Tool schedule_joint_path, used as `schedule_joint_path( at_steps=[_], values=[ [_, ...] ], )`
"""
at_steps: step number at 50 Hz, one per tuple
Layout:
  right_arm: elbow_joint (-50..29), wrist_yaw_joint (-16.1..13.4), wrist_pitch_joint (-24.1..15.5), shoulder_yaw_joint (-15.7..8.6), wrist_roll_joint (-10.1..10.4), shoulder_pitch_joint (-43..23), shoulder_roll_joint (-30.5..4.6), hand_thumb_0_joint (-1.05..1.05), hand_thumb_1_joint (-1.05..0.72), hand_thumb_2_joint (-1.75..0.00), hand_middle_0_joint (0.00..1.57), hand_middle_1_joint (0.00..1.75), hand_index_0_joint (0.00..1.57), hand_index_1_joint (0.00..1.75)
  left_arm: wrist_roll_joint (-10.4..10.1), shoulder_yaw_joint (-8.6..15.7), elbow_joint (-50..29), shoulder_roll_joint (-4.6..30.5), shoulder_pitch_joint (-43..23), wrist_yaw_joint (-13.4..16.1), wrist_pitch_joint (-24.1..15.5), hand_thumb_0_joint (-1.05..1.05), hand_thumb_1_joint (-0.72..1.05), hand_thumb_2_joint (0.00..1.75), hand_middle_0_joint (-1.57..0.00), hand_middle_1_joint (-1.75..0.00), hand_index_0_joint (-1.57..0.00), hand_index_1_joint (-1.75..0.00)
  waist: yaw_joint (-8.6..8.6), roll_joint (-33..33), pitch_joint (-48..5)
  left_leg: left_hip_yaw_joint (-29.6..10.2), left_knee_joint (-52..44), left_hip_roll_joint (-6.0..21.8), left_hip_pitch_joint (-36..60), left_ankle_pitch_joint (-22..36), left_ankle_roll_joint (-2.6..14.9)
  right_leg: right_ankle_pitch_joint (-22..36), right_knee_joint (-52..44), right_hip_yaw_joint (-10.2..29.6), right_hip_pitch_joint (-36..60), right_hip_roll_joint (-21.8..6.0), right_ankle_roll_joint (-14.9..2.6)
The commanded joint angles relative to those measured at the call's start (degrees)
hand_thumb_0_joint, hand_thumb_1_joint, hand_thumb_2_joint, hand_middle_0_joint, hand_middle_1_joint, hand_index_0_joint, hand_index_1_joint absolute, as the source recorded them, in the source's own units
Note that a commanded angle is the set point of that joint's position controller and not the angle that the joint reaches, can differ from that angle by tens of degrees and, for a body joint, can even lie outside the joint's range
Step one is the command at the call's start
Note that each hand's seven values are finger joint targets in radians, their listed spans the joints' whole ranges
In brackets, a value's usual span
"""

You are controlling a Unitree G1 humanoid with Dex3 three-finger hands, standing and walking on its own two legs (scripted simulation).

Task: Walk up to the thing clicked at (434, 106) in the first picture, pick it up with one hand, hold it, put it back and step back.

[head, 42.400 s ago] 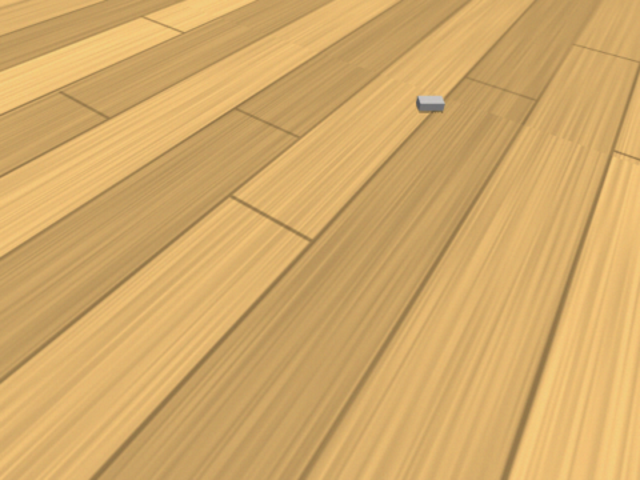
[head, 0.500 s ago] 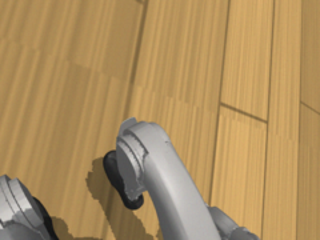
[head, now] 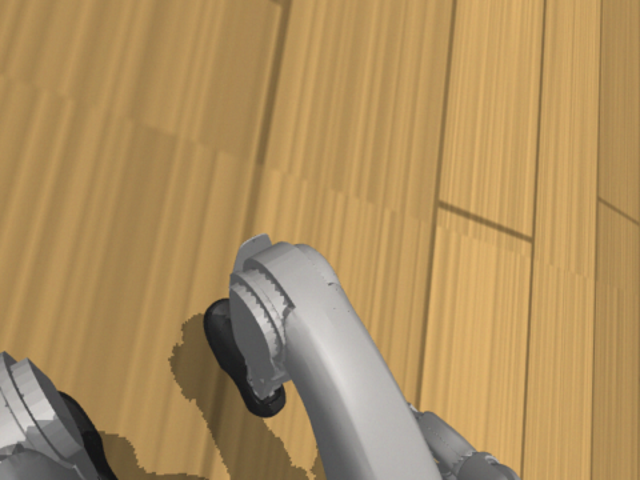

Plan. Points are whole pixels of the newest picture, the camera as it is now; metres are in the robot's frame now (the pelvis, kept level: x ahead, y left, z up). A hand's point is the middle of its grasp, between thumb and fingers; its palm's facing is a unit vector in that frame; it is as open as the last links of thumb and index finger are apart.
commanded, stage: close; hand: left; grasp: from above
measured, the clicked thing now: out of the picture +0.49 +0.34 -0.29
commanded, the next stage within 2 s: settle in 0.84 s
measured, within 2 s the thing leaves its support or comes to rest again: leaves its support in 1.22 s
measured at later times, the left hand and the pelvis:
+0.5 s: hand out of the picture +0.47 +0.32 -0.27, palm faces -0.44 -0.15 -0.89, open 11.1 cm; pelvis +0.00 +0.00 +0.00, yaw +0 degrees
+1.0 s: hand out of the picture +0.48 +0.32 -0.27, palm faces -0.44 -0.15 -0.89, open 11.0 cm; pelvis +0.00 +0.00 +0.00, yaw +0 degrees
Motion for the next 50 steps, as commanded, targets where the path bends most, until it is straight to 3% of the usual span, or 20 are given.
schedule_joint_path(
  at_steps=[1, 2, 4, 7, 10, 13, 16, 23, 24, 27, 30, 33, 37, 40, 47, 48, 50],
  values=[
    [2.28, -0.95, 0.29, -5.5, 0.24, 12.3, -19.29, 0.0, -0.89, -0.9, 0.2, 0.3, 0.2, 0.3, -1.09, -0.36, -7.0, 9.89, -13.15, 0.88, -0.11, 0.0, -0.03, 0.66, -0.38, -0.83, -0.41, -0.79, -4.19, 33.87, -37.2, 4.61, -13.97, 2.75, 29.38, 15.24, -0.05, 17.95, -11.3, -5.14, 22.97, 1.73, -4.04],
    [2.47, -1.1, 0.39, -6.05, 0.1, 12.34, -19.85, 0.0, -0.89, -0.9, 0.2, 0.3, 0.2, 0.3, -1.36, -0.17, -7.64, 10.53, -14.6, 0.93, -0.46, 0.0, -0.03, 0.63, -0.37, -0.83, -0.42, -0.79, -4.21, 34.73, -37.24, 4.44, -14.26, 2.85, 29.27, 14.63, -0.21, 17.5, -11.26, -5.14, 23.1, 1.86, -4.19],
    [1.81, -1.1, 0.43, -5.32, 0.13, 11.36, -19.27, 0.0, -0.89, -0.9, 0.2, 0.3, 0.2, 0.3, -1.8, -1.37, -4.78, 8.66, -11.63, 0.76, -0.39, 0.0, 0.0, 0.63, -0.39, -0.82, -0.43, -0.77, -4.56, 32.47, -36.79, 4.41, -14.03, 2.82, 28.13, 14.21, 0.01, 17.58, -11.62, -5.26, 24.1, 2.1, -3.97],
    [2.31, -1.39, 0.78, -5.02, 0.02, 11.73, -19.31, 0.0, -0.89, -0.9, 0.2, 0.3, 0.2, 0.3, -1.13, -0.21, -6.76, 11.29, -13.56, 1.22, -1.16, 0.0, 0.04, 0.59, -0.42, -0.81, -0.47, -0.76, -3.54, 35.36, -37.62, 4.4, -14.49, 2.82, 29.06, 14.78, -0.28, 17.83, -11.29, -5.48, 23.83, 1.87, -4.16],
    [1.68, -1.31, 1.0, -4.89, -0.13, 10.99, -19.37, 0.0, -0.89, -0.9, 0.2, 0.3, 0.2, 0.3, -0.99, -1.04, -5.11, 8.95, -11.83, 1.29, -0.89, 0.0, 0.08, 0.61, -0.46, -0.79, -0.5, -0.75, -4.26, 33.82, -36.75, 3.75, -14.4, 2.99, 29.51, 15.71, -0.3, 18.24, -10.97, -6.03, 22.49, 2.01, -4.09],
    [1.9, -1.25, 0.85, -4.92, 0.01, 11.38, -19.32, 0.0, -0.89, -0.9, 0.2, 0.3, 0.2, 0.3, -0.23, -0.15, -6.53, 11.14, -12.93, 1.28, -0.85, 0.0, 0.11, 0.61, -0.49, -0.77, -0.53, -0.73, -3.41, 35.81, -35.85, 3.85, -15.22, 2.9, 29.92, 14.77, -0.64, 17.28, -10.63, -5.65, 21.46, 1.6, -4.35],
    [1.35, -1.22, 0.8, -4.88, -0.13, 10.84, -19.48, 0.0, -0.89, -0.9, 0.2, 0.3, 0.2, 0.3, -0.86, -0.71, -5.77, 9.82, -11.35, 1.19, -0.64, 0.0, 0.14, 0.63, -0.53, -0.75, -0.56, -0.72, -4.32, 33.25, -36.25, 4.13, -14.41, 2.94, 29.15, 15.02, -0.2, 18.16, -11.49, -5.52, 23.42, 2.03, -3.94],
    [1.63, -1.43, 0.94, -5.48, -0.26, 11.4, -19.94, 0.0, -0.89, -0.9, 0.2, 0.3, 0.2, 0.3, -0.96, 0.03, -7.22, 11.72, -13.83, 1.73, -0.61, 0.0, 0.25, 0.59, -0.6, -0.74, -0.64, -0.7, -4.0, 34.52, -36.29, 4.4, -14.69, 2.9, 28.86, 14.04, -0.19, 17.31, -11.65, -5.33, 23.28, 2.17, -4.15],
    [1.24, -1.29, 0.85, -4.82, -0.15, 11.36, -19.16, 0.0, -0.89, -0.9, 0.2, 0.3, 0.2, 0.3, -0.73, -0.68, -4.66, 10.11, -11.82, 1.48, -0.04, 0.0, 0.25, 0.61, -0.6, -0.74, -0.63, -0.7, -4.36, 33.37, -35.22, 4.49, -14.57, 2.71, 28.15, 13.59, -0.09, 17.24, -11.63, -5.12, 23.07, 1.87, -4.11],
    [1.53, -1.32, 0.59, -4.89, 0.13, 11.01, -19.4, 0.0, -0.89, -0.9, 0.2, 0.3, 0.2, 0.3, -1.06, -0.62, -5.79, 10.2, -13.35, 1.33, 0.12, 0.0, 0.29, 0.62, -0.64, -0.72, -0.67, -0.69, -4.38, 33.97, -34.87, 3.99, -14.51, 2.83, 27.99, 13.2, -0.19, 16.57, -11.25, -5.34, 21.2, 1.56, -4.11],
    [1.76, -1.46, 0.82, -4.81, 0.23, 11.3, -19.75, 0.0, -0.89, -0.9, 0.2, 0.3, 0.2, 0.3, -0.45, 0.53, -8.26, 12.41, -14.27, 1.05, 0.1, 0.0, 0.31, 0.62, -0.66, -0.71, -0.69, -0.68, -3.62, 35.54, -37.53, 3.78, -14.67, 3.05, 29.82, 15.46, -0.52, 17.95, -10.86, -5.3, 21.81, 1.3, -4.31],
    [1.32, -1.59, 1.0, -4.88, 0.12, 11.29, -19.65, 0.0, -0.89, -0.9, 0.2, 0.3, 0.2, 0.3, -0.77, -0.21, -5.56, 10.41, -11.95, 0.69, 0.27, 0.0, 0.37, 0.64, -0.7, -0.71, -0.73, -0.68, -4.23, 33.34, -35.28, 4.07, -14.54, 2.92, 28.32, 14.63, -0.3, 17.43, -11.37, -5.38, 22.15, 1.56, -4.24],
    [1.01, -1.96, 1.34, -4.84, 0.06, 10.68, -19.53, 0.0, -0.89, -0.9, 0.2, 0.3, 0.2, 0.3, -1.03, -0.35, -4.57, 11.25, -11.09, 0.5, 0.09, 0.0, 0.42, 0.65, -0.75, -0.7, -0.77, -0.68, -3.72, 32.18, -35.27, 4.38, -14.63, 2.82, 27.23, 12.75, 0.01, 16.25, -11.72, -5.25, 22.78, 1.79, -4.12],
    [1.06, -1.87, 1.27, -4.5, -0.23, 11.29, -19.39, 0.0, -0.89, -0.9, 0.2, 0.3, 0.2, 0.3, -1.27, -0.94, -4.48, 10.25, -10.8, -0.05, 0.03, 0.0, 0.44, 0.64, -0.76, -0.71, -0.78, -0.68, -4.53, 32.24, -34.68, 4.41, -14.37, 2.74, 27.32, 13.09, 0.08, 16.47, -11.81, -5.29, 22.9, 1.75, -3.98],
    [0.48, -2.31, 1.6, -4.58, -0.01, 10.31, -19.67, 0.0, -0.89, -0.9, 0.2, 0.3, 0.2, 0.3, -1.52, -1.05, -4.79, 10.34, -10.5, -0.29, -0.25, 0.0, 0.5, 0.7, -0.82, -0.71, -0.84, -0.69, -3.98, 32.18, -34.3, 3.87, -14.82, 2.82, 27.66, 12.69, -0.15, 15.6, -11.6, -5.59, 21.82, 1.75, -4.27],
    [0.82, -2.26, 1.54, -4.66, 0.08, 10.73, -19.78, 0.0, -0.91, -0.9, 0.2, 0.3, 0.2, 0.3, -1.4, -0.78, -6.19, 10.85, -11.26, -0.27, -0.38, 0.0, 0.42, 0.68, -0.78, -0.77, -0.82, -0.73, -3.97, 33.74, -33.94, 3.96, -14.89, 2.84, 27.86, 12.85, -0.33, 15.66, -11.61, -5.47, 21.47, 1.58, -4.35],
    [0.75, -2.31, 1.69, -4.63, -0.05, 10.33, -19.37, 0.0, -0.91, -0.9, 0.2, 0.3, 0.2, 0.3, -1.64, -0.81, -6.41, 11.0, -11.14, -0.33, -0.11, 0.0, 0.43, 0.69, -0.82, -0.72, -0.84, -0.7, -3.66, 32.24, -35.64, 4.25, -14.85, 2.88, 27.35, 12.44, -0.07, 15.96, -11.99, -5.17, 23.42, 1.84, -4.09]
  ],
)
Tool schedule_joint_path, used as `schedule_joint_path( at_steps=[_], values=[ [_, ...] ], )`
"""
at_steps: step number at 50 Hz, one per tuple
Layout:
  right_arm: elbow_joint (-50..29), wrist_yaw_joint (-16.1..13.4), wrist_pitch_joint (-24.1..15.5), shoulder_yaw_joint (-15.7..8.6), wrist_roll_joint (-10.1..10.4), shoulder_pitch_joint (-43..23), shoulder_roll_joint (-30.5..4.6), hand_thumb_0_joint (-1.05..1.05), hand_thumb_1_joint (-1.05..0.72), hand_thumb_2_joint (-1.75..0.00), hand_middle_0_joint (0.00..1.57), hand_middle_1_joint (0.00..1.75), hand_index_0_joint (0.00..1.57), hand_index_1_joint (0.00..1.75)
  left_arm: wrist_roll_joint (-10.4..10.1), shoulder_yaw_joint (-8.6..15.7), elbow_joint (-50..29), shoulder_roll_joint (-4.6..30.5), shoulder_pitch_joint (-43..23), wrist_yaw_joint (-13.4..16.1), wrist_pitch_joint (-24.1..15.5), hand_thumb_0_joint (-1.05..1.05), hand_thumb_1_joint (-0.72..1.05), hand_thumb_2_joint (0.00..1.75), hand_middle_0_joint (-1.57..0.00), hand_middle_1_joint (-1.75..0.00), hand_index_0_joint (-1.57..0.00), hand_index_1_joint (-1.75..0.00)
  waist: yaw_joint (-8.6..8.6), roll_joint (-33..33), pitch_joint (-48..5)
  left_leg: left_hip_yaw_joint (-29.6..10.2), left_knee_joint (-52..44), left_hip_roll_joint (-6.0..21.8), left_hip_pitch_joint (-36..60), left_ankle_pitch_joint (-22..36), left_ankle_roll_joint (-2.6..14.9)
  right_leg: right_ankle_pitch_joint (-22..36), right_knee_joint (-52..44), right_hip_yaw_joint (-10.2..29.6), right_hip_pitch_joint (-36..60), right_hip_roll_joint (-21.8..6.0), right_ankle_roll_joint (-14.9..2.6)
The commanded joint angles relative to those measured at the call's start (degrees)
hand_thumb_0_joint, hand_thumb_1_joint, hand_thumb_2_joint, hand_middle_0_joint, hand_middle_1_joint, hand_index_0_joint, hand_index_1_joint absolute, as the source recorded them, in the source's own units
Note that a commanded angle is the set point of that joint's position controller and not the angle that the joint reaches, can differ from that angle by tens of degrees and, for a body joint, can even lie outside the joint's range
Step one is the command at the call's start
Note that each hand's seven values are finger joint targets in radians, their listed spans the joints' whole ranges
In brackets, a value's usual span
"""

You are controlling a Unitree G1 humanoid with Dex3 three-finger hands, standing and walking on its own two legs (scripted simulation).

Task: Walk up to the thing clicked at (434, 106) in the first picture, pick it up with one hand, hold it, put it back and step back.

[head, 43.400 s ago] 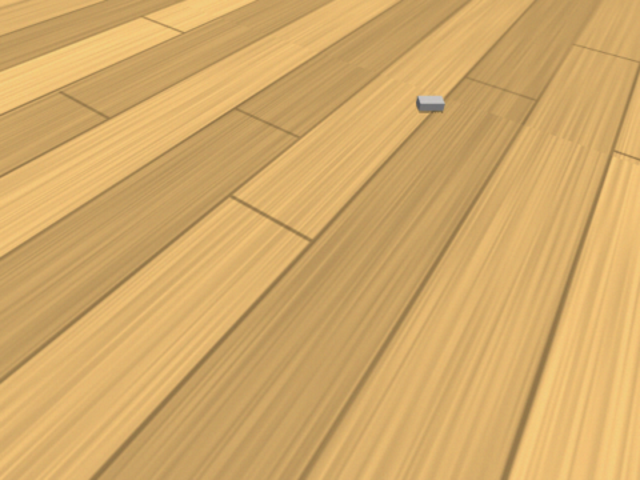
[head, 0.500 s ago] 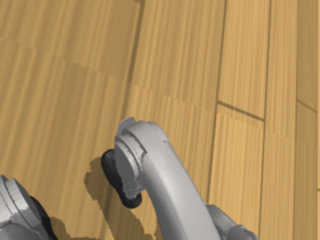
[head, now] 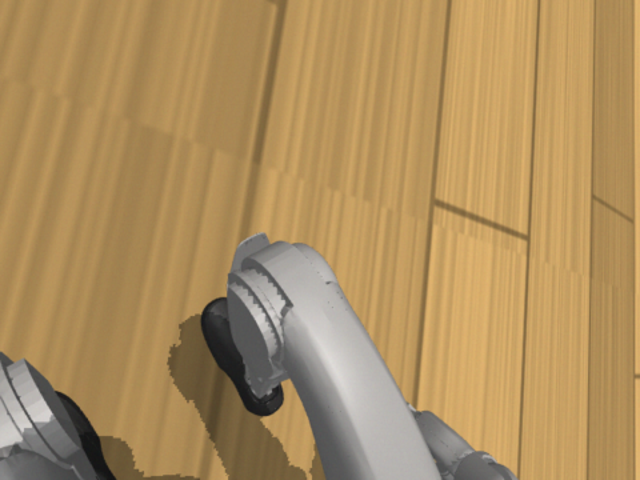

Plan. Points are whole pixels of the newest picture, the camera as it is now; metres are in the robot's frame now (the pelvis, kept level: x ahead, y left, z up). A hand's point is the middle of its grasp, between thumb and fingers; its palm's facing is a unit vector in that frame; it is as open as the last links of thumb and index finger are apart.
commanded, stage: settle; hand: left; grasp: from above
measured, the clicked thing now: out of the picture +0.49 +0.34 -0.29
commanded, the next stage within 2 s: lift in 0.82 s
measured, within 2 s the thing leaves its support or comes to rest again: leaves its support in 0.22 s
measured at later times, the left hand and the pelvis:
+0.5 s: hand out of the picture +0.48 +0.35 -0.21, palm faces -0.40 -0.13 -0.91, open 11.0 cm; pelvis +0.01 +0.00 +0.00, yaw +2 degrees
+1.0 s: hand out of the picture +0.47 +0.34 -0.14, palm faces -0.44 -0.11 -0.89, open 11.0 cm; pelvis +0.00 -0.01 +0.01, yaw +6 degrees
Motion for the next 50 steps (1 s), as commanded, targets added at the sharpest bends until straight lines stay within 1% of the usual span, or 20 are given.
schedule_joint_path(
  at_steps=[1, 4, 8, 13, 15, 16, 19, 21, 23, 24, 27, 29, 32, 40, 42, 44, 45, 48, 49, 50],
  values=[
    [1.51, -1.02, 0.66, -5.96, 0.13, 11.15, -19.39, 0.0, -0.91, -0.9, 0.2, 0.3, 0.2, 0.3, -0.45, 0.31, -5.64, 10.93, -11.97, 0.7, 0.33, 0.0, 0.43, 0.69, -0.83, -0.71, -0.85, -0.69, -3.56, 32.81, -37.1, 4.8, -14.47, 2.7, 26.77, 12.04, -0.09, 15.74, -11.88, -4.8, 23.71, 1.85, -4.12],
    [2.08, -0.83, 0.73, -6.27, 0.34, 11.89, -18.84, 0.0, -0.91, -0.9, 0.2, 0.3, 0.2, 0.3, -0.32, 1.85, -9.75, 12.07, -13.15, 0.28, 0.84, 0.0, 0.45, 0.68, -0.83, -0.72, -0.85, -0.69, -2.05, 36.41, -39.63, 4.67, -14.92, 2.72, 30.12, 15.54, -0.53, 17.57, -10.91, -4.8, 22.85, 1.53, -4.5],
    [2.57, -0.64, 1.06, -7.58, 0.53, 12.51, -19.11, 0.0, -0.91, -0.9, 0.2, 0.3, 0.2, 0.3, 0.3, 2.84, -13.47, 11.38, -14.14, -0.12, 1.36, 0.0, 0.47, 0.67, -0.83, -0.72, -0.86, -0.69, -1.98, 39.38, -42.43, 4.82, -14.41, 2.71, 33.1, 19.0, -0.89, 19.59, -10.38, -5.09, 22.02, 1.52, -4.84],
    [2.77, -0.04, 1.37, -9.99, 0.97, 13.49, -18.98, 0.0, -0.91, -0.9, 0.2, 0.3, 0.2, 0.3, 0.48, 4.08, -15.69, 9.61, -11.82, -2.1, 2.24, 0.0, 0.47, 0.72, -0.85, -0.71, -0.86, -0.7, -0.9, 39.84, -41.92, 5.78, -14.72, 2.18, 32.85, 18.12, -1.0, 17.98, -10.85, -4.57, 20.3, 1.43, -5.43],
    [2.9, 0.22, 1.58, -11.0, 1.29, 14.55, -18.93, 0.0, -0.91, -0.9, 0.2, 0.3, 0.2, 0.3, 0.68, 5.61, -20.91, 10.46, -13.43, -2.96, 2.24, 0.0, 0.48, 0.72, -0.85, -0.74, -0.87, -0.72, 0.3, 42.54, -44.87, 5.51, -15.49, 2.03, 35.18, 18.66, -1.5, 17.52, -10.37, -4.65, 18.99, 0.99, -5.87],
    [2.66, 0.37, 1.75, -11.86, 1.6, 13.93, -19.04, 0.0, -0.91, -0.9, 0.2, 0.3, 0.2, 0.3, 0.39, 4.86, -21.5, 8.95, -12.15, -3.65, 2.43, 0.0, 0.49, 0.72, -0.85, -0.73, -0.87, -0.71, 1.01, 42.71, -45.79, 5.64, -15.76, 1.94, 35.41, 18.4, -1.52, 17.1, -10.13, -4.51, 18.38, 0.92, -6.0],
    [3.08, 0.98, 2.28, -13.24, 2.46, 15.33, -17.63, 0.0, -0.91, -0.9, 0.2, 0.3, 0.2, 0.3, -0.67, 2.13, -24.21, 2.87, -12.65, -5.86, 3.14, 0.0, 0.52, 0.7, -0.85, -0.75, -0.88, -0.72, 0.52, 42.36, -47.35, 6.51, -15.75, 1.54, 35.02, 19.06, -1.0, 18.29, -10.63, -3.8, 18.39, 0.99, -5.73],
    [3.67, 0.96, 2.83, -14.37, 3.29, 15.53, -17.71, 0.0, -0.91, -0.9, 0.2, 0.3, 0.2, 0.3, -1.05, 2.29, -25.23, 3.37, -12.66, -7.17, 3.78, 0.0, 0.53, 0.71, -0.87, -0.73, -0.89, -0.7, 1.91, 40.71, -48.37, 7.18, -15.96, 1.11, 32.9, 18.28, -0.67, 18.02, -10.87, -3.27, 18.07, 0.97, -5.8],
    [3.42, 1.15, 3.4, -14.57, 3.76, 15.66, -16.85, 0.0, -0.91, -0.9, 0.2, 0.3, 0.2, 0.3, -1.68, 0.29, -23.71, -0.15, -11.64, -8.85, 4.33, 0.0, 0.54, 0.69, -0.87, -0.73, -0.9, -0.7, 1.92, 36.93, -45.94, 7.78, -16.17, 0.89, 29.5, 15.96, -0.25, 16.65, -11.57, -2.73, 18.08, 1.03, -5.74],
    [4.07, 1.02, 3.85, -15.36, 3.97, 16.72, -17.42, 0.0, -0.91, -0.9, 0.2, 0.3, 0.2, 0.3, -1.18, 2.06, -22.73, 1.77, -9.48, -9.38, 4.75, 0.0, 0.55, 0.72, -0.89, -0.74, -0.91, -0.71, 2.61, 35.46, -45.2, 8.2, -16.06, 0.62, 27.9, 15.04, -0.02, 15.97, -12.03, -2.4, 18.25, 0.92, -5.77],
    [2.79, 0.93, 4.6, -15.91, 4.74, 15.52, -16.05, 0.0, -0.91, -0.9, 0.2, 0.3, 0.2, 0.3, -1.41, 0.42, -27.83, -0.56, -12.79, -11.7, 4.52, 0.0, 0.58, 0.74, -0.92, -0.74, -0.95, -0.72, 4.11, 36.75, -48.06, 8.4, -17.3, 0.38, 28.61, 13.36, -0.28, 13.89, -11.5, -1.8, 17.47, 0.63, -6.14],
    [2.67, 0.66, 5.37, -16.73, 5.43, 16.44, -16.24, 0.0, -0.91, -0.9, 0.2, 0.3, 0.2, 0.3, -1.71, 1.72, -28.96, 0.13, -12.48, -12.55, 4.55, 0.0, 0.62, 0.71, -0.93, -0.75, -0.96, -0.72, 4.88, 35.52, -50.03, 8.66, -17.72, -0.08, 28.83, 14.26, -0.28, 14.71, -11.46, -1.7, 17.89, 0.24, -5.95],
    [2.63, 0.11, 6.44, -17.33, 5.67, 16.75, -15.67, 0.0, -0.91, -0.9, 0.2, 0.3, 0.2, 0.3, -1.48, 1.31, -28.2, -1.67, -12.18, -13.77, 4.55, 0.0, 0.63, 0.74, -0.94, -0.76, -0.97, -0.73, 4.49, 33.35, -49.95, 9.25, -17.19, -0.33, 27.93, 14.79, -0.02, 15.06, -11.92, -1.13, 18.01, 0.16, -5.98],
    [1.99, -1.95, 9.03, -18.41, 6.34, 16.54, -13.99, 0.0, -0.9, -0.9, 0.2, 0.3, 0.2, 0.3, -1.59, 1.65, -32.08, -1.58, -15.07, -16.48, 4.26, 0.0, 0.71, 0.76, -0.98, -0.8, -1.02, -0.76, 6.5, 32.63, -53.87, 11.21, -18.12, -1.14, 27.87, 14.02, 0.28, 13.34, -13.21, 1.05, 19.27, -0.34, -6.13],
    [2.07, -2.53, 9.48, -18.92, 6.26, 17.33, -14.31, 0.0, -0.9, -0.9, 0.2, 0.3, 0.2, 0.3, -1.68, 1.35, -31.62, -2.48, -15.25, -17.2, 4.19, 0.0, 0.69, 0.77, -0.96, -0.81, -1.0, -0.77, 5.67, 31.33, -52.55, 11.17, -18.25, -1.27, 27.49, 13.67, 0.21, 12.45, -13.97, 0.95, 18.61, -0.52, -6.44],
    [2.14, -3.15, 10.07, -19.23, 6.39, 17.39, -14.18, 0.0, -0.9, -0.9, 0.2, 0.3, 0.2, 0.3, -1.57, 1.73, -32.74, -1.53, -15.59, -17.96, 4.11, 0.0, 0.67, 0.82, -0.96, -0.82, -0.99, -0.79, 6.09, 31.0, -52.86, 11.24, -18.57, -1.35, 28.07, 13.33, 0.25, 11.87, -14.21, 0.99, 18.27, -0.63, -6.48],
    [1.91, -3.41, 10.28, -19.27, 6.38, 17.17, -13.77, 0.0, -0.93, -0.91, 0.2, 0.3, 0.2, 0.3, -1.62, 1.45, -33.16, -1.85, -15.68, -18.33, 4.12, 0.0, 0.68, 0.74, -0.96, -0.87, -1.02, -0.81, 6.4, 31.7, -53.59, 11.34, -18.91, -1.26, 28.74, 13.17, 0.19, 11.57, -14.35, 1.26, 18.37, -0.61, -6.54],
    [1.86, -3.95, 11.03, -19.77, 6.54, 17.4, -13.19, 0.0, -0.88, -0.89, 0.2, 0.3, 0.2, 0.3, -2.43, 1.53, -34.58, -2.61, -13.2, -19.64, 4.44, 0.0, 0.55, 0.74, -0.84, -0.76, -0.89, -0.71, 7.46, 31.62, -55.73, 12.01, -19.61, -1.36, 30.1, 14.67, 0.21, 12.73, -15.08, 1.8, 20.61, -0.78, -6.37],
    [1.88, -4.11, 11.48, -19.9, 6.74, 17.7, -13.03, 0.0, -0.92, -0.91, 0.2, 0.3, 0.2, 0.3, -2.58, 2.24, -37.85, -0.93, -14.95, -20.03, 4.37, 0.0, 0.6, 0.7, -0.89, -0.84, -0.95, -0.78, 8.53, 33.1, -58.52, 12.23, -19.72, -1.33, 30.62, 15.67, 0.17, 13.48, -14.81, 2.49, 21.99, -0.78, -6.46],
    [1.82, -4.27, 11.86, -20.23, 6.91, 17.91, -12.96, 0.0, -0.91, -0.9, 0.2, 0.3, 0.2, 0.3, -2.81, 2.1, -37.21, -1.82, -13.42, -20.71, 4.85, 0.0, 0.62, 0.71, -0.86, -0.87, -0.93, -0.8, 8.6, 32.49, -59.49, 12.22, -19.95, -1.38, 31.76, 17.02, 0.25, 14.77, -14.93, 2.4, 22.28, -0.88, -6.37]
  ],
)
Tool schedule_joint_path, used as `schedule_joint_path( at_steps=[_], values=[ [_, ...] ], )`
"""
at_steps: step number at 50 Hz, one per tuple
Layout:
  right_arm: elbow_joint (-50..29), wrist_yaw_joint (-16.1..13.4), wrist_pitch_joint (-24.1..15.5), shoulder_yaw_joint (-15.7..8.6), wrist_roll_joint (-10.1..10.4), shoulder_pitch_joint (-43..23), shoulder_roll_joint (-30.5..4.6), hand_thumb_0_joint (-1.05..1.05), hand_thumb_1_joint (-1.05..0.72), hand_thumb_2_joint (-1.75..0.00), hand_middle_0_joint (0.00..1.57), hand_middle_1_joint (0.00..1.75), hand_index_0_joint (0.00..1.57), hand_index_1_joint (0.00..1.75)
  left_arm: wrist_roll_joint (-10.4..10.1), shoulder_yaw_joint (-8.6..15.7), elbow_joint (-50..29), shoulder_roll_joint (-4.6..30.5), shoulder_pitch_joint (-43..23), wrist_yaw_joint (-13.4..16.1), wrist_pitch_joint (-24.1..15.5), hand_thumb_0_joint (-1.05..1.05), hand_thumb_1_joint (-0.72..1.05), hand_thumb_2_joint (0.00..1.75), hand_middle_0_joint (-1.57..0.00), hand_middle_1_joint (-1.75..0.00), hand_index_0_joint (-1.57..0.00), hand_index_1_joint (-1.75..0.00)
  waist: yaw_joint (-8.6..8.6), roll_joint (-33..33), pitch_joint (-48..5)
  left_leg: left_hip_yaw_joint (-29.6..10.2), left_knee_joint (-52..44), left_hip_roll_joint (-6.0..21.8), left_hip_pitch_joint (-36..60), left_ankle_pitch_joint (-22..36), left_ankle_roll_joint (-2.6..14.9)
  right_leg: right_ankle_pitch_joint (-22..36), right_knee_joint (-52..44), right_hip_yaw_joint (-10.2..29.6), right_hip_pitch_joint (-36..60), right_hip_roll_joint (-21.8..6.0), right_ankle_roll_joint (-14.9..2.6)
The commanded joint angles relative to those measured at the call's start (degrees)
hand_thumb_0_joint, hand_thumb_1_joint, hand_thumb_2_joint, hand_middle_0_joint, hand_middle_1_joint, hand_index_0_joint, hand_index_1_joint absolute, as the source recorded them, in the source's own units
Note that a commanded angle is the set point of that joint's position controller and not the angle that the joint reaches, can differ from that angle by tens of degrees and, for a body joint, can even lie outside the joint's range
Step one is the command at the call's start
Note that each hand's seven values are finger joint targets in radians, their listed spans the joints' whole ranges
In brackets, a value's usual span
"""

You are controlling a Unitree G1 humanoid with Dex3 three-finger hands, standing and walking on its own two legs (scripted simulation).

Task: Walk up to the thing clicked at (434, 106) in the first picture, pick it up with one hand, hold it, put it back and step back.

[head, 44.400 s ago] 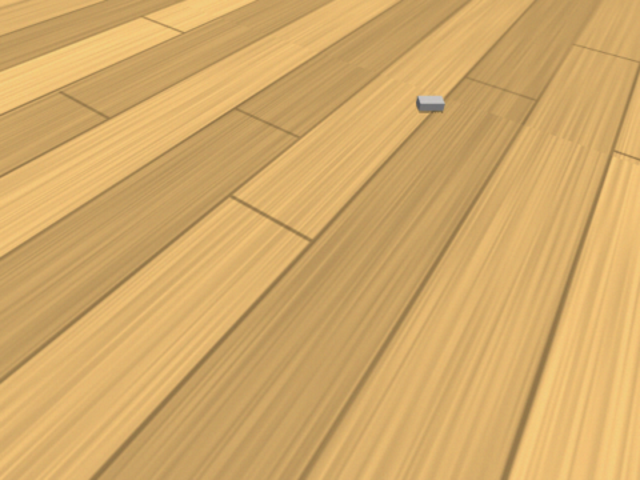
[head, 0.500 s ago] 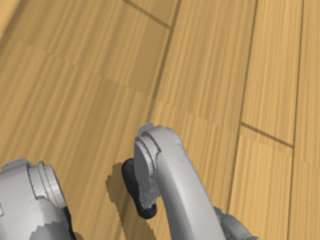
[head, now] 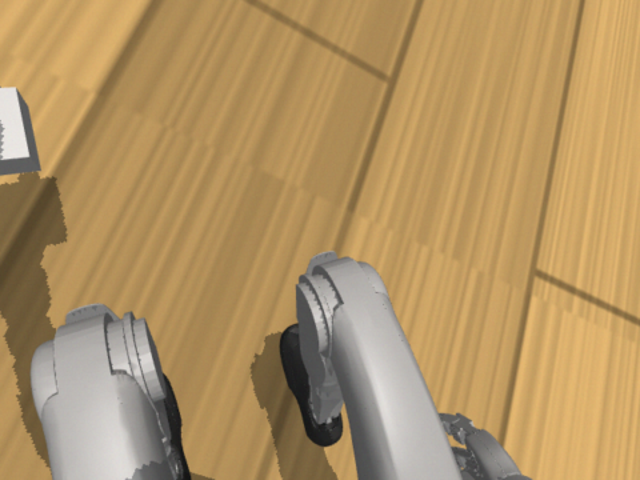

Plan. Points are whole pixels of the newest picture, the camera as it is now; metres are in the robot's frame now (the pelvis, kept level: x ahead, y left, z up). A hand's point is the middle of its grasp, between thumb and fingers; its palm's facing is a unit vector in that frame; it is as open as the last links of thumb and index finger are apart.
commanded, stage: lift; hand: left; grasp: from above
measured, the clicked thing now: out of the picture +0.52 +0.32 -0.18
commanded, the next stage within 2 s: hold in 1.64 s
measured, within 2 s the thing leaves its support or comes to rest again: neither
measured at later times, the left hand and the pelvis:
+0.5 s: hand out of the picture +0.43 +0.32 -0.03, palm faces -0.45 -0.11 -0.89, open 11.0 cm; pelvis -0.01 +0.00 +0.08, yaw +5 degrees
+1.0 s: hand out of the picture +0.34 +0.30 +0.18, palm faces -0.44 -0.13 -0.89, open 11.0 cm; pelvis +0.01 +0.00 +0.26, yaw +9 degrees
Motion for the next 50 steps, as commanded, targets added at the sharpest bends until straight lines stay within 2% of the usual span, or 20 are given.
schedule_joint_path(
  at_steps=[1, 4, 6, 8, 13, 17, 19, 22, 26, 29, 30, 33, 35, 38, 40, 41, 42, 43, 46, 50],
  values=[
    [-0.02, -1.86, 1.61, -6.58, 0.63, 13.52, -15.71, 0.0, -0.91, -0.9, 0.2, 0.3, 0.2, 0.3, -2.01, 2.52, -13.56, 13.6, -19.16, 0.04, 1.13, 0.0, 0.62, 0.72, -0.85, -0.89, -0.92, -0.81, 0.26, 23.54, -46.07, 6.06, -15.06, -0.25, 32.98, 13.68, 0.57, 14.65, -14.9, -2.67, 23.35, 1.82, -4.9],
    [-0.37, -2.4, 2.36, -7.62, 1.25, 13.93, -16.04, 0.0, -0.91, -0.9, 0.2, 0.3, 0.2, 0.3, -3.47, 2.73, -15.04, 12.9, -16.99, -1.98, 1.94, 0.0, 0.64, 0.74, -0.87, -0.87, -0.94, -0.8, 0.39, 22.24, -45.23, 5.81, -16.29, -0.39, 35.36, 13.83, 0.72, 14.08, -16.31, -2.84, 21.93, 1.54, -5.09],
    [-0.75, -2.61, 2.93, -8.28, 1.67, 13.74, -15.65, 0.0, -0.91, -0.9, 0.2, 0.3, 0.2, 0.3, -3.96, 3.01, -18.58, 12.76, -16.68, -3.26, 1.97, 0.0, 0.65, 0.73, -0.88, -0.86, -0.94, -0.79, 1.9, 24.15, -47.17, 5.83, -18.11, -0.54, 37.29, 13.38, 0.43, 13.31, -16.54, -2.42, 21.99, 1.33, -5.43],
    [-1.16, -2.72, 3.46, -8.77, 2.04, 13.73, -15.22, 0.0, -0.91, -0.9, 0.2, 0.3, 0.2, 0.3, -4.63, 2.61, -19.66, 11.35, -14.16, -4.4, 1.98, 0.0, 0.66, 0.74, -0.9, -0.84, -0.96, -0.78, 2.09, 22.54, -46.55, 6.42, -18.74, -0.64, 36.97, 12.39, 0.72, 12.37, -18.31, -1.83, 23.33, 1.25, -5.37],
    [-1.45, -3.44, 4.19, -10.25, 3.22, 13.69, -13.82, 0.0, -0.91, -0.9, 0.2, 0.3, 0.2, 0.3, -6.42, 3.27, -27.43, 11.11, -11.71, -6.24, 0.97, 0.0, 0.64, 0.71, -0.88, -0.82, -0.94, -0.75, 3.98, 19.66, -51.84, 7.49, -21.22, -0.81, 39.84, 12.63, 1.56, 13.19, -21.34, 0.0, 27.89, 0.91, -4.73],
    [-1.1, -4.1, 4.36, -11.3, 4.17, 13.08, -12.57, 0.0, -0.9, -0.9, 0.2, 0.3, 0.2, 0.3, -7.64, 2.29, -29.63, 8.01, -8.87, -6.6, 0.73, 0.0, 0.61, 0.73, -0.86, -0.82, -0.91, -0.76, 5.01, 19.44, -50.81, 7.55, -24.9, -0.82, 42.81, 11.98, 1.65, 12.53, -23.58, 0.68, 27.19, 0.66, -4.75],
    [-1.12, -4.48, 4.45, -11.71, 4.76, 12.63, -12.11, 0.0, -0.9, -0.9, 0.2, 0.3, 0.2, 0.3, -7.99, 2.7, -30.58, 8.49, -7.86, -6.49, 0.7, 0.0, 0.61, 0.72, -0.85, -0.83, -0.91, -0.77, 5.91, 18.24, -49.61, 7.77, -27.17, -0.95, 42.02, 9.25, 1.8, 10.51, -25.02, 1.15, 27.9, 0.6, -4.8],
    [-1.55, -5.08, 4.38, -12.47, 5.52, 11.22, -11.76, 0.0, -0.9, -0.9, 0.2, 0.3, 0.2, 0.3, -8.77, 1.92, -32.84, 5.95, -5.97, -6.76, 0.79, 0.0, 0.61, 0.72, -0.87, -0.79, -0.92, -0.73, 6.66, 18.62, -49.23, 6.24, -32.06, -0.68, 45.39, 5.64, 1.74, 8.53, -26.38, 1.05, 27.5, 0.38, -4.72],
    [-2.02, -5.86, 4.06, -12.81, 6.41, 10.05, -10.31, 0.0, -0.9, -0.9, 0.2, 0.3, 0.2, 0.3, -10.07, 0.31, -34.39, 3.3, -1.34, -7.51, 1.52, 0.0, 0.6, 0.73, -0.84, -0.83, -0.9, -0.77, 7.39, 15.11, -49.65, 5.94, -36.29, -0.21, 47.98, 4.34, 2.22, 9.13, -29.76, 1.62, 33.11, 0.69, -3.87],
    [-1.64, -6.84, 3.69, -13.3, 7.07, 9.09, -9.96, 0.0, -0.89, -0.9, 0.2, 0.3, 0.2, 0.3, -10.99, 0.81, -37.53, 3.33, 0.57, -7.42, 2.02, 0.0, 0.59, 0.7, -0.84, -0.79, -0.89, -0.74, 8.58, 14.51, -48.85, 5.52, -40.37, -0.06, 51.71, 3.29, 2.15, 8.63, -32.81, 1.88, 35.75, 0.44, -3.57],
    [-1.79, -7.09, 3.51, -13.45, 7.21, 8.83, -9.65, 0.0, -0.89, -0.9, 0.2, 0.3, 0.2, 0.3, -11.05, -0.36, -38.46, 1.61, 1.29, -7.54, 2.19, 0.0, 0.6, 0.7, -0.85, -0.8, -0.9, -0.74, 8.33, 14.59, -49.04, 5.56, -41.44, 0.09, 53.5, 3.46, 2.02, 8.91, -33.87, 1.95, 36.74, 0.56, -3.56],
    [-1.07, -7.63, 3.16, -13.65, 7.62, 8.19, -9.16, 0.0, -0.89, -0.9, 0.2, 0.3, 0.2, 0.3, -11.03, -0.35, -39.72, 0.69, 3.54, -7.3, 3.01, 0.0, 0.58, 0.68, -0.83, -0.79, -0.88, -0.73, 8.85, 13.76, -48.64, 5.01, -44.69, 0.2, 58.64, 7.03, 1.7, 11.36, -36.27, 1.95, 39.51, 0.29, -3.49],
    [-1.27, -8.12, 3.06, -13.87, 7.91, 7.14, -8.7, 0.0, -0.89, -0.9, 0.2, 0.3, 0.2, 0.3, -11.32, 0.93, -41.26, 1.47, 5.82, -7.1, 3.33, 0.0, 0.56, 0.71, -0.84, -0.76, -0.88, -0.72, 9.39, 13.11, -46.85, 4.83, -48.0, 0.15, 60.19, 5.54, 1.69, 10.33, -39.31, 2.43, 42.63, 0.07, -3.26],
    [-1.09, -8.71, 2.59, -13.88, 8.31, 6.12, -7.89, 0.0, -0.89, -0.9, 0.2, 0.3, 0.2, 0.3, -11.54, 0.39, -43.5, -0.16, 8.01, -7.19, 3.79, 0.0, 0.57, 0.7, -0.84, -0.76, -0.89, -0.71, 9.99, 12.68, -46.21, 5.07, -52.85, 0.13, 64.47, 4.46, 1.6, 9.63, -43.81, 2.84, 47.71, 0.16, -3.16],
    [-1.33, -9.13, 2.33, -13.84, 8.58, 5.41, -6.93, 0.0, -0.89, -0.9, 0.2, 0.3, 0.2, 0.3, -11.98, -1.07, -43.33, -3.09, 13.11, -7.03, 4.63, 0.0, 0.57, 0.71, -0.85, -0.77, -0.89, -0.73, 10.29, 11.64, -44.67, 5.82, -55.66, 0.0, 66.94, 4.45, 1.57, 9.22, -47.7, 3.31, 51.19, 0.34, -3.14],
    [-1.04, -9.38, 2.11, -13.87, 8.72, 5.08, -6.99, 0.0, -0.89, -0.9, 0.2, 0.3, 0.2, 0.3, -12.19, -0.1, -44.04, -2.1, 13.97, -6.78, 4.89, 0.0, 0.56, 0.74, -0.85, -0.76, -0.89, -0.73, 10.51, 10.34, -43.9, 5.87, -57.0, -0.14, 67.62, 4.19, 1.64, 8.82, -49.6, 3.78, 53.45, 0.29, -3.08],
    [-0.47, -9.5, 1.92, -13.71, 8.78, 4.75, -6.54, 0.0, -0.89, -0.9, 0.2, 0.3, 0.2, 0.3, -11.85, -0.84, -42.34, -3.44, 15.89, -6.81, 5.17, 0.0, 0.57, 0.72, -0.85, -0.77, -0.89, -0.72, 10.17, 9.35, -41.51, 6.06, -58.02, -0.15, 67.95, 4.79, 1.57, 9.24, -50.73, 3.86, 54.37, 0.24, -3.09],
    [-0.49, -9.81, 1.62, -13.81, 8.92, 4.61, -6.47, 0.0, -0.89, -0.9, 0.2, 0.3, 0.2, 0.3, -11.89, -0.36, -45.1, -2.47, 14.88, -6.78, 5.01, 0.0, 0.57, 0.72, -0.86, -0.75, -0.9, -0.71, 10.46, 9.2, -42.09, 6.38, -59.49, -0.24, 69.55, 4.75, 1.63, 9.08, -52.67, 4.23, 56.53, 0.27, -3.11],
    [-0.52, -10.44, 0.79, -13.72, 9.35, 3.87, -5.83, 0.0, -0.89, -0.9, 0.2, 0.3, 0.2, 0.3, -12.0, -0.67, -45.1, -4.17, 19.09, -6.44, 4.89, 0.0, 0.57, 0.75, -0.87, -0.74, -0.9, -0.71, 11.24, 9.01, -39.64, 5.96, -64.01, -0.17, 73.94, 4.75, 1.43, 8.9, -56.29, 4.63, 60.53, 0.37, -3.15],
    [0.67, -11.28, -0.66, -13.63, 9.7, 3.99, -4.89, 0.0, -0.89, -0.9, 0.2, 0.3, 0.2, 0.3, -11.87, -2.25, -43.63, -6.65, 19.45, -4.77, 4.52, 0.0, 0.56, 0.75, -0.87, -0.77, -0.9, -0.73, 10.62, 6.53, -33.74, 7.3, -68.42, -0.67, 76.95, 4.96, 1.43, 7.72, -63.61, 6.23, 65.85, 0.29, -3.13]
  ],
)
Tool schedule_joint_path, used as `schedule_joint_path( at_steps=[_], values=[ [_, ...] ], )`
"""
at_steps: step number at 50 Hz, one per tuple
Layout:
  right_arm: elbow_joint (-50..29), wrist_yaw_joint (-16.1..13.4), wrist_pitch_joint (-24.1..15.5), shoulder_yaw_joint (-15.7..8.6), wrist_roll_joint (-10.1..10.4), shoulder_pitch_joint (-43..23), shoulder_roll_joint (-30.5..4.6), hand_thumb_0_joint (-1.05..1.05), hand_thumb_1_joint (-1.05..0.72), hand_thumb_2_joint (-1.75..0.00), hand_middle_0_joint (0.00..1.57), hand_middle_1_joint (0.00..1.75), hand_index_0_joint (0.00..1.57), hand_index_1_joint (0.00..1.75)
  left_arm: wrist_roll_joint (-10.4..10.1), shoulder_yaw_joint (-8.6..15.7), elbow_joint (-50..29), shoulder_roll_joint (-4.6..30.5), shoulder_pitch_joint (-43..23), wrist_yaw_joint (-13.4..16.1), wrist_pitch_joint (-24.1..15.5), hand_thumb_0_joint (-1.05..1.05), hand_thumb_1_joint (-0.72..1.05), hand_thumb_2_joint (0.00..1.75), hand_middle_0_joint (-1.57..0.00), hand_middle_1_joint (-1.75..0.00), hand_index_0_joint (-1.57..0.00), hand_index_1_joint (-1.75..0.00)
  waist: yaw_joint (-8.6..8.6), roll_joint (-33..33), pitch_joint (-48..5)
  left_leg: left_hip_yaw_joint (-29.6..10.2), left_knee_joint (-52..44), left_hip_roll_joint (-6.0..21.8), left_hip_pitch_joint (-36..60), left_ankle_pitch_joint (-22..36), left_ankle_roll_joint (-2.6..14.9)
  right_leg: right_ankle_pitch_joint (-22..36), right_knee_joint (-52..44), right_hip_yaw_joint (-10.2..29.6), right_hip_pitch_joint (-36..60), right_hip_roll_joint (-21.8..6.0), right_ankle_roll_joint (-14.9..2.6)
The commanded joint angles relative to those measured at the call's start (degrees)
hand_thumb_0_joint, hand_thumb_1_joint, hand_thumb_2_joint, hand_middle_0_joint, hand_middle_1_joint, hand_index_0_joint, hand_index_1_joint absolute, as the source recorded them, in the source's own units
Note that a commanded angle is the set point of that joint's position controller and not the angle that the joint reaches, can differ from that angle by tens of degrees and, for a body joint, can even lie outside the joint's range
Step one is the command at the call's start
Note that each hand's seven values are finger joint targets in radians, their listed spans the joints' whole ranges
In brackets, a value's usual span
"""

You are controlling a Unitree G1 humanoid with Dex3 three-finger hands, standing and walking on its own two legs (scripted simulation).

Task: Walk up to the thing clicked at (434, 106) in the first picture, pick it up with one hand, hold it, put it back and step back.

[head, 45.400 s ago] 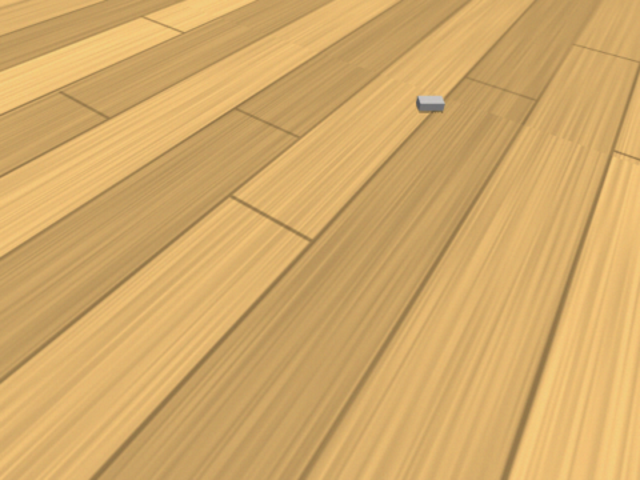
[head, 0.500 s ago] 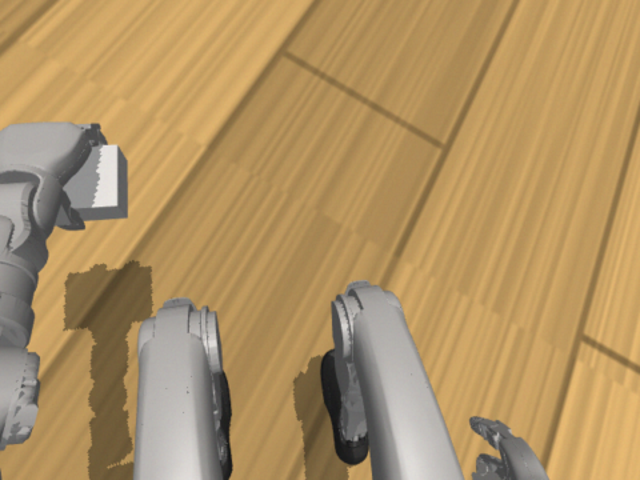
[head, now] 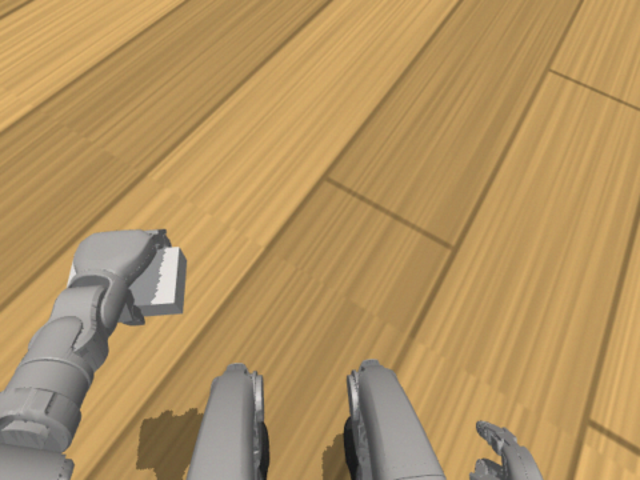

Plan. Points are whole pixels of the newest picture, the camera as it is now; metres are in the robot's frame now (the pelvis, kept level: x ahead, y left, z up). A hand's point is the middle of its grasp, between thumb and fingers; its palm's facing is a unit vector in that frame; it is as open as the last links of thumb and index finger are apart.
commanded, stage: lift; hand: left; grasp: from above
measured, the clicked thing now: (129, 283) +0.39 +0.25 -0.10
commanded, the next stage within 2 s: hold in 0.64 s
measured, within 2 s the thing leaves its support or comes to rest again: neither
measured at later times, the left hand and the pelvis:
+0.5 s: hand (108, 243) +0.38 +0.22 +0.04, palm faces -0.45 -0.06 -0.89, open 11.0 cm; pelvis +0.05 +0.00 +0.12, yaw +1 degrees
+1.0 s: hand (75, 210) +0.39 +0.23 +0.10, palm faces -0.45 -0.05 -0.89, open 11.0 cm; pelvis +0.07 +0.01 +0.16, yaw +0 degrees
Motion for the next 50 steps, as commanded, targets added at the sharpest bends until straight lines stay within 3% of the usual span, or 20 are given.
schedule_joint_path(
  at_steps=[1, 2, 5, 8, 12, 19, 22, 31, 32, 34, 36, 37, 38, 45, 46, 49, 50],
  values=[
    [-3.55, -1.8, -3.15, -3.84, 0.25, 3.3, -8.81, 0.0, -0.89, -0.9, 0.2, 0.3, 0.2, 0.3, -0.1, 4.2, -9.63, 10.71, -16.9, 4.04, -0.31, 0.0, 0.57, 0.74, -0.88, -0.75, -0.91, -0.72, -1.18, 2.65, -21.78, -0.69, -21.4, -1.22, 26.38, -1.85, 0.62, 1.0, -19.91, 0.35, 17.85, 1.81, -2.76],
    [-3.09, -1.9, -3.5, -3.86, 0.28, 3.64, -8.95, 0.0, -0.89, -0.9, 0.2, 0.3, 0.2, 0.3, 0.12, 4.56, -8.27, 11.12, -17.16, 4.43, -0.32, 0.0, 0.55, 0.75, -0.86, -0.76, -0.89, -0.73, -1.11, 3.43, -20.2, -1.17, -23.14, -0.97, 27.36, -2.3, 0.43, 1.08, -20.71, 0.39, 18.31, 1.82, -2.64],
    [-2.49, -1.91, -4.37, -4.17, 0.4, 3.69, -8.62, 0.0, -0.89, -0.9, 0.2, 0.3, 0.2, 0.3, 0.85, 2.4, -6.53, 8.59, -16.92, 5.59, -0.56, 0.0, 0.58, 0.77, -0.88, -0.77, -0.91, -0.74, -0.91, 2.81, -19.51, -0.7, -26.21, -1.15, 31.94, -0.2, 0.2, 2.44, -24.59, 0.83, 21.8, 1.78, -2.75],
    [-1.82, -1.97, -4.95, -4.53, 0.35, 3.99, -8.98, 0.0, -0.89, -0.9, 0.2, 0.3, 0.2, 0.3, 0.91, 2.73, -5.21, 8.59, -16.59, 6.45, -0.55, 0.0, 0.56, 0.78, -0.86, -0.8, -0.89, -0.77, -0.09, 3.32, -18.95, -0.24, -29.77, -1.25, 36.23, 2.14, -0.03, 4.57, -28.32, 1.21, 26.3, 1.71, -2.64],
    [-1.44, -1.89, -5.14, -4.51, 0.43, 4.83, -8.75, 0.0, -0.89, -0.9, 0.2, 0.3, 0.2, 0.3, 1.47, 0.88, -2.25, 6.14, -16.47, 7.73, 0.23, 0.0, 0.62, 0.82, -0.91, -0.82, -0.94, -0.79, -0.38, 1.63, -16.49, 0.7, -33.14, -1.56, 40.17, 6.44, -0.08, 8.02, -32.84, 1.31, 30.83, 1.85, -2.59],
    [-1.14, -1.63, -4.85, -5.07, 0.23, 6.28, -8.69, 0.0, -0.89, -0.9, 0.2, 0.3, 0.2, 0.3, 1.53, 0.95, -0.54, 5.46, -14.21, 8.45, 1.51, 0.0, 0.61, 0.84, -0.92, -0.8, -0.94, -0.78, 0.77, 0.34, -16.1, 1.4, -38.1, -1.58, 47.34, 17.1, -0.06, 18.07, -38.05, 1.63, 40.35, 1.6, -2.19],
    [-1.38, -1.47, -4.52, -5.28, 0.16, 6.13, -8.94, 0.0, -0.89, -0.9, 0.2, 0.3, 0.2, 0.3, 1.5, 1.61, -1.33, 6.37, -14.75, 8.57, 1.77, 0.0, 0.61, 0.84, -0.93, -0.79, -0.95, -0.77, 1.15, -0.07, -15.01, 1.92, -40.52, -1.9, 49.58, 17.61, 0.08, 18.87, -40.96, 2.09, 42.95, 1.32, -2.02],
    [-1.37, -1.25, -3.77, -5.79, 0.22, 6.19, -8.76, 0.0, -0.89, -0.89, 0.2, 0.3, 0.2, 0.3, 1.31, 0.75, -3.74, 4.65, -12.73, 7.35, 2.05, 0.0, 0.56, 0.83, -0.88, -0.79, -0.9, -0.77, 1.5, 0.02, -15.05, 1.89, -45.99, -1.72, 57.99, 24.85, -0.29, 24.74, -45.54, 1.93, 49.47, 1.37, -2.01],
    [-1.63, -1.2, -3.69, -5.73, 0.26, 6.0, -8.68, 0.0, -0.89, -0.89, 0.2, 0.3, 0.2, 0.3, 1.24, -0.19, -3.43, 3.5, -12.13, 7.09, 2.03, 0.0, 0.55, 0.83, -0.88, -0.78, -0.9, -0.76, 1.31, -0.2, -13.91, 1.87, -46.67, -1.78, 58.28, 24.85, -0.32, 24.7, -46.29, 1.86, 49.72, 1.36, -2.0],
    [-1.6, -1.28, -3.51, -5.92, 0.33, 5.75, -8.97, 0.0, -0.89, -0.89, 0.2, 0.3, 0.2, 0.3, 1.18, 0.83, -4.24, 4.98, -12.14, 6.88, 1.65, 0.0, 0.56, 0.84, -0.88, -0.79, -0.91, -0.77, 1.97, -0.5, -13.28, 2.07, -47.9, -1.87, 58.81, 24.45, -0.28, 24.31, -47.59, 1.9, 50.81, 1.4, -2.05],
    [-1.86, -1.19, -3.51, -5.91, 0.41, 5.49, -8.89, 0.0, -0.89, -0.89, 0.2, 0.3, 0.2, 0.3, 0.92, 0.16, -4.96, 4.21, -12.75, 6.29, 1.28, 0.0, 0.55, 0.82, -0.87, -0.79, -0.9, -0.76, 1.35, 0.41, -12.74, 2.04, -49.19, -1.7, 59.96, 24.08, -0.56, 23.57, -47.93, 1.55, 50.63, 1.58, -2.26],
    [-2.0, -1.23, -3.46, -5.9, 0.39, 4.95, -8.78, 0.0, -0.89, -0.9, 0.2, 0.3, 0.2, 0.3, 1.05, 0.2, -6.02, 4.66, -13.05, 6.1, 0.97, 0.0, 0.56, 0.84, -0.88, -0.79, -0.91, -0.76, 2.03, 1.24, -12.16, 2.04, -49.88, -1.66, 60.58, 23.78, -0.67, 22.98, -48.53, 1.45, 50.84, 1.6, -2.31],
    [-2.2, -1.27, -3.33, -5.9, 0.43, 4.83, -8.86, 0.0, -0.89, -0.89, 0.2, 0.3, 0.2, 0.3, 1.2, 0.4, -3.83, 4.51, -10.21, 5.92, 1.08, 0.0, 0.56, 0.8, -0.87, -0.79, -0.91, -0.75, 2.03, 0.26, -11.39, 2.31, -50.08, -1.75, 60.72, 24.14, -0.51, 23.29, -49.05, 1.48, 51.28, 1.57, -2.32],
    [-2.78, -1.2, -2.61, -5.85, 0.83, 3.85, -9.03, 0.0, -0.89, -0.9, 0.2, 0.3, 0.2, 0.3, 1.38, 0.3, -7.12, 5.0, -10.75, 3.98, 0.4, 0.0, 0.57, 0.86, -0.88, -0.83, -0.91, -0.8, 2.76, -0.13, -11.44, 2.67, -52.11, -1.88, 64.0, 28.42, -0.46, 27.24, -50.77, 1.84, 54.78, 1.6, -2.22],
    [-3.04, -1.17, -2.59, -5.96, 0.89, 3.72, -9.21, 0.0, -0.89, -0.89, 0.2, 0.3, 0.2, 0.3, 1.25, -0.12, -7.48, 4.56, -11.22, 3.75, 0.29, 0.0, 0.57, 0.85, -0.88, -0.82, -0.91, -0.79, 1.98, -0.72, -11.06, 2.71, -52.4, -1.77, 64.38, 28.24, -0.46, 26.89, -51.05, 1.73, 54.58, 1.71, -2.28],
    [-3.37, -1.14, -2.45, -5.82, 0.92, 2.95, -9.09, 0.0, -0.89, -0.89, 0.2, 0.3, 0.2, 0.3, 1.29, 0.74, -7.74, 5.5, -10.22, 3.5, 0.45, 0.0, 0.57, 0.83, -0.88, -0.81, -0.91, -0.78, 3.31, -0.11, -10.56, 2.54, -53.46, -1.81, 64.85, 28.22, -0.6, 26.4, -51.85, 1.68, 55.8, 1.64, -2.36],
    [-3.67, -1.13, -2.36, -5.68, 0.98, 2.74, -8.97, 0.0, -0.89, -0.89, 0.2, 0.3, 0.2, 0.3, 1.29, 0.22, -8.19, 4.91, -10.35, 3.28, 0.54, 0.0, 0.58, 0.83, -0.88, -0.82, -0.92, -0.78, 2.99, -0.53, -10.1, 2.67, -53.69, -1.93, 64.56, 27.85, -0.5, 26.53, -52.15, 1.99, 55.9, 1.59, -2.24]
  ],
)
